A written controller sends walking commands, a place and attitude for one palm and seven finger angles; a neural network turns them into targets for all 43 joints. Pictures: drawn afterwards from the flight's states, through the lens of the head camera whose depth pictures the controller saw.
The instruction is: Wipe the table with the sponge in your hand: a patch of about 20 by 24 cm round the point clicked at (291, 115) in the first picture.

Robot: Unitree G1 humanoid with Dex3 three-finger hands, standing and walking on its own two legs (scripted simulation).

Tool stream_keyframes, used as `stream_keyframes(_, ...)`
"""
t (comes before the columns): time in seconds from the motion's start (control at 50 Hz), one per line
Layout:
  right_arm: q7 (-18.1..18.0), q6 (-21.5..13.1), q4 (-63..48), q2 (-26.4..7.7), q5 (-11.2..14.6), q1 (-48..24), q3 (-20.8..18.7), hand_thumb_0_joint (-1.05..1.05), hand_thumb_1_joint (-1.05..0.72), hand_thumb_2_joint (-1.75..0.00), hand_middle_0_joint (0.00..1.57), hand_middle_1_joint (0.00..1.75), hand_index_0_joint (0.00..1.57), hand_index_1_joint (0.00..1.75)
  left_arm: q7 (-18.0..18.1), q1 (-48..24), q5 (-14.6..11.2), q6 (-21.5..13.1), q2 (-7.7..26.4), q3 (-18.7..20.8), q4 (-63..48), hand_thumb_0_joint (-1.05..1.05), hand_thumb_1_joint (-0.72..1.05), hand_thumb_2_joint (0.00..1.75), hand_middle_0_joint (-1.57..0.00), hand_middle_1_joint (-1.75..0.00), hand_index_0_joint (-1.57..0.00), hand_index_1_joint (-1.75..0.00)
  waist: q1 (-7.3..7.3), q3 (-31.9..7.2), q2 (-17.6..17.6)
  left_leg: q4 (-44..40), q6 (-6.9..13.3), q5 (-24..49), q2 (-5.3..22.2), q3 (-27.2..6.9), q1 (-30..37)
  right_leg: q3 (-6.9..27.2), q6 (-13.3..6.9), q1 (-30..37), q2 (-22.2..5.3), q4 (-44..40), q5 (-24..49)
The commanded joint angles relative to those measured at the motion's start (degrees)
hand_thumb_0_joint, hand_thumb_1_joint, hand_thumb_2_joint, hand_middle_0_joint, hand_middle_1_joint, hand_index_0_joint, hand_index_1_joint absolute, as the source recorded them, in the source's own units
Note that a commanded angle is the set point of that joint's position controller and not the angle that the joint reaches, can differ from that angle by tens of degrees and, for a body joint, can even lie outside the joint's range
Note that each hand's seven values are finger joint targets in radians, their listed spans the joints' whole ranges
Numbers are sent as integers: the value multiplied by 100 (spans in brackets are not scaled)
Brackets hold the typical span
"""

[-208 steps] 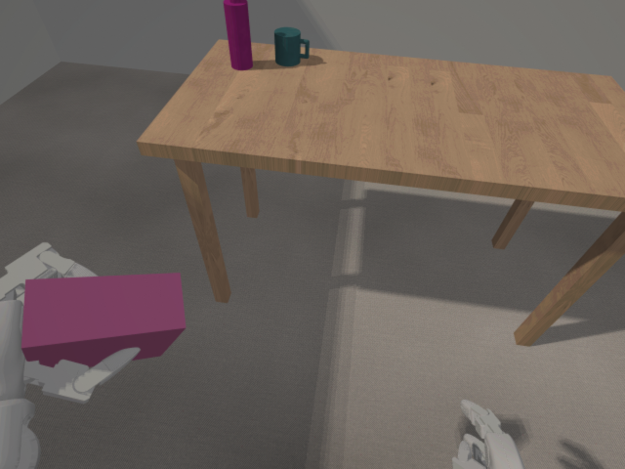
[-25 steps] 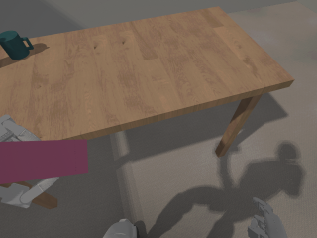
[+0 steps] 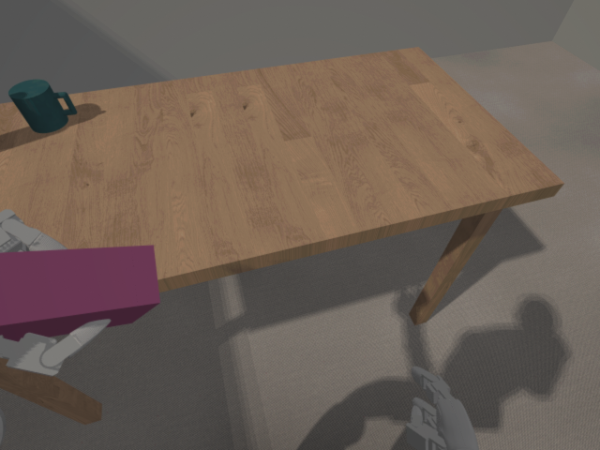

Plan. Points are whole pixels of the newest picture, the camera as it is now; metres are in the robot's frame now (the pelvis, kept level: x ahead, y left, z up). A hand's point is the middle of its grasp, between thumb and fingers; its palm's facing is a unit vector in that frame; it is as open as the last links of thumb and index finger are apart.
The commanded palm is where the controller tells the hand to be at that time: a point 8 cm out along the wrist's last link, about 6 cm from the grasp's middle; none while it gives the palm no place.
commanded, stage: come to a stop and stand still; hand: left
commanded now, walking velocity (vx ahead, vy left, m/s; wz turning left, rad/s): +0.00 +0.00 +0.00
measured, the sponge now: (97, 293) +0.23 +0.22 +0.16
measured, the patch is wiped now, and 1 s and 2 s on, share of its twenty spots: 0.00 0.00 0.00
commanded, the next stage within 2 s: look again from close up in 1.36 s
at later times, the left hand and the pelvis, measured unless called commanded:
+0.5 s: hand (67, 382) +0.14 +0.21 +0.16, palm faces +0.42 -0.81 -0.41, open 9.3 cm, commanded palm +0.10 +0.24 +0.18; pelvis -0.06 -0.04 +0.00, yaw +0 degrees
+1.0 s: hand out of the picture +0.09 +0.21 +0.16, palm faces +0.44 -0.79 -0.43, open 9.3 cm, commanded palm +0.03 +0.25 +0.18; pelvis -0.11 -0.04 +0.00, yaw +3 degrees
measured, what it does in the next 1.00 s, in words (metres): walks backwards: right foot, then left foot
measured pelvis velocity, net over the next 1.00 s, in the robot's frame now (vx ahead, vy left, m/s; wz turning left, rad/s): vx -0.11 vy -0.04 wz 0.05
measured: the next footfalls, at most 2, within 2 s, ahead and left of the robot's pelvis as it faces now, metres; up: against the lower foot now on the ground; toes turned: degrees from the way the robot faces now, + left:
right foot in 0.02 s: +0.05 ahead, -0.10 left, +0.00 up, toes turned -5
left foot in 0.36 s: -0.05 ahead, +0.09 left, +0.00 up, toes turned +6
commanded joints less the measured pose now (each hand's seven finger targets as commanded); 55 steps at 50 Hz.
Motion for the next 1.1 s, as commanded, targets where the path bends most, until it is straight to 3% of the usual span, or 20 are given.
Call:
stream_keyframes(0.0, -160, -222, -781, -969, 65, -227, -454, 0, -90, -90, 20, 30, 20, 30, 67, -474, 47, -196, 556, 197, -857, 0, 10, 130, -120, -160, -120, -160, -207, -1071, 225, -230, 66, 301, 773, -692, 245, 334, -103, 797, -357, -1089, 1167)
stream_keyframes(0.04, -193, -226, -827, -818, 49, -299, -383, 0, -90, -90, 20, 30, 20, 30, 105, -762, 51, -204, 692, 171, -1101, 0, 10, 130, -120, -160, -120, -160, -259, -1125, -547, 549, -223, -733, 34, -413, -40, 1273, -474, 553, -1242, -1162, 2346)
stream_keyframes(0.08, -210, -200, -823, -900, 70, -357, -477, 0, -90, -90, 20, 30, 20, 30, 91, -483, 11, -107, 776, 255, -969, 0, 10, 130, -120, -160, -120, -160, -83, -890, -1256, 1684, -217, -1548, -353, -709, -266, 1813, -840, 18, -1677, -1485, 1717)
stream_keyframes(0.12, -233, -122, -774, -888, 47, -462, -431, 0, -90, -90, 20, 30, 20, 30, 164, -506, 24, -169, 1031, 516, -1267, 0, 10, 130, -120, -160, -120, -160, -91, -891, -782, 2287, -218, -1578, -339, -961, -630, 1844, -1088, 119, -1873, -1446, 1520)
stream_keyframes(0.18, -299, -63, -752, -809, 28, -494, -370, 0, -90, -90, 20, 30, 20, 30, 204, -323, 27, -305, 929, 575, -1151, 0, 10, 130, -120, -160, -120, -160, -89, -906, -586, 2033, -228, -1315, -357, -852, -677, 1316, -1059, 375, -1639, -1333, 1710)
stream_keyframes(0.24, -344, -54, -773, -857, 14, -416, -418, 0, -90, -90, 20, 30, 20, 30, 224, -63, 16, -392, 888, 636, -1006, 0, 10, 130, -120, -160, -120, -160, -25, -1004, -486, 1083, -175, -1253, -383, -748, -456, 1329, -1031, 690, -1516, -1256, 1806)
stream_keyframes(0.3, -326, -20, -741, -943, -3, -170, -479, 0, -90, -90, 20, 30, 20, 30, 218, 127, 13, -421, 723, 519, -875, 0, 10, 130, -120, -160, -120, -160, -118, -1195, -287, -221, -132, -498, -412, -703, 235, 1237, -713, 782, -1251, -1064, 1604)
stream_keyframes(0.36, -332, -65, -839, -1167, 67, -257, -557, 0, -90, -90, 20, 30, 20, 30, 189, -53, 27, -488, 662, 303, -1050, 0, 10, 130, -120, -160, -120, -160, -36, -1235, 466, -684, 141, 1233, 539, -1482, 700, 825, -251, 529, -494, -513, 1270)
stream_keyframes(0.42, -355, -121, -778, -1087, -1, -402, -428, 0, -90, -90, 20, 30, 20, 30, 133, -518, 114, -485, 606, 135, -1035, 0, 10, 130, -120, -160, -120, -160, -75, -563, 1053, -1097, 263, -15, 776, -1631, -666, 576, -173, 708, -358, -139, 504)
stream_keyframes(0.46, -352, -167, -712, -1101, 10, -330, -447, 0, -90, -90, 20, 30, 20, 30, 130, -685, 183, -488, 511, 34, -768, 0, 10, 130, -120, -160, -120, -160, -77, -428, 693, -1082, 220, -982, 606, -1458, -1109, 607, -161, 905, -355, -235, 434)
stream_keyframes(0.52, -331, -237, -729, -1109, -28, -282, -469, 0, -90, -90, 20, 30, 20, 30, 134, -928, 199, -485, 736, 209, -906, 0, 10, 130, -120, -160, -120, -160, -82, -558, 250, -719, 104, -1553, 161, -1175, -872, 970, -231, 685, -503, -819, 223)
stream_keyframes(0.62, -225, -153, -636, -960, -43, -210, -464, 0, -90, -90, 20, 30, 20, 30, 164, -773, 152, -347, 753, 252, -588, 0, 10, 130, -120, -160, -120, -160, -126, -737, -794, 883, -29, -1406, -446, -875, -133, 2228, -574, -218, -1481, -2286, -1749)
stream_keyframes(0.66, -221, -74, -622, -848, -48, -253, -383, 0, -90, -90, 20, 30, 20, 30, 181, -546, 144, -292, 673, 189, -457, 0, 10, 130, -120, -160, -120, -160, -129, -783, -906, 1109, -5, -1403, -444, -970, -204, 2049, -688, -69, -1596, -2268, -1460)
stream_keyframes(0.76, -256, 67, -693, -874, -68, -257, -337, 0, -90, -90, 20, 30, 20, 30, 205, -229, 92, -311, 701, 225, -723, 0, 10, 130, -120, -160, -120, -160, -139, -962, -346, -72, -1, -971, -509, -818, 348, 1274, -565, -31, -1159, -1923, -1155)
stream_keyframes(0.8, -280, 56, -771, -991, -83, -249, -397, 0, -90, -90, 20, 30, 20, 30, 209, -284, 110, -358, 712, 189, -1028, 0, 10, 130, -120, -160, -120, -160, -93, -830, 44, -757, 158, -1318, -176, -1221, 143, 1189, -376, 99, -802, -1638, -1148)
stream_keyframes(0.86, -362, -10, -826, -1077, -102, -304, -369, 0, -90, -90, 20, 30, 20, 30, 290, -546, 250, -403, 653, 141, -1245, 0, 10, 130, -120, -160, -120, -160, -106, -342, 1132, -1852, 367, -2675, 565, -2015, -1514, 596, -182, 949, -202, -354, -368)
stream_keyframes(0.88, -369, -47, -830, -1066, -51, -289, -409, 0, -90, -90, 20, 30, 20, 30, 282, -599, 273, -389, 598, 134, -1047, 0, 10, 130, -120, -160, -120, -160, -92, -300, 1201, -1989, 447, -3103, 697, -2069, -2020, 522, -140, 1379, -114, 168, 59)
stream_keyframes(0.94, -369, -137, -783, -1030, 11, -248, -497, 0, -90, -90, 20, 30, 20, 30, 191, -693, 254, -392, 603, 195, -637, 0, 10, 130, -120, -160, -120, -160, -103, -476, 784, -1457, 370, -2482, 542, -1690, -1687, 461, -91, 1287, -137, 86, 388)
stream_keyframes(1.0, -307, -222, -700, -1026, 55, -220, -502, 0, -90, -90, 20, 30, 20, 30, 134, -342, 175, -436, 570, 216, -343, 0, 10, 130, -120, -160, -120, -160, -163, -551, 135, -635, 150, -1574, 159, -1259, -841, 882, -222, 666, -375, -860, 378)
stream_keyframes(1.08, -248, -169, -578, -974, 9, -216, -486, 0, -90, -90, 20, 30, 20, 30, 90, -632, 207, -395, 562, 106, -485, 0, 10, 130, -120, -160, -120, -160, -167, -505, -745, 555, -2, -1867, -404, -843, -310, 1988, -495, -598, -1101, -2005, -2093)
